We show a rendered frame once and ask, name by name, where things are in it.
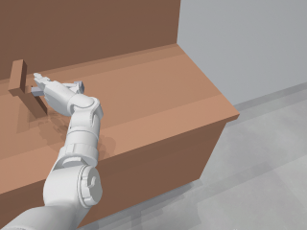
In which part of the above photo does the tap lever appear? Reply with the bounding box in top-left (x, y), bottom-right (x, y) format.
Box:
top-left (31, 80), bottom-right (84, 97)

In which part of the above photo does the left robot forearm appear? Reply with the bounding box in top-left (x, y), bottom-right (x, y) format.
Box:
top-left (43, 93), bottom-right (104, 203)

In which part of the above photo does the robot left upper arm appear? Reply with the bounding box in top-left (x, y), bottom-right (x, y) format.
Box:
top-left (0, 164), bottom-right (103, 230)

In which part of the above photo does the left robot hand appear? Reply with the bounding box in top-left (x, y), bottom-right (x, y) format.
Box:
top-left (34, 73), bottom-right (83, 117)

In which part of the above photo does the counter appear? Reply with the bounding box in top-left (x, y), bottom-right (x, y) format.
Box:
top-left (0, 0), bottom-right (240, 230)

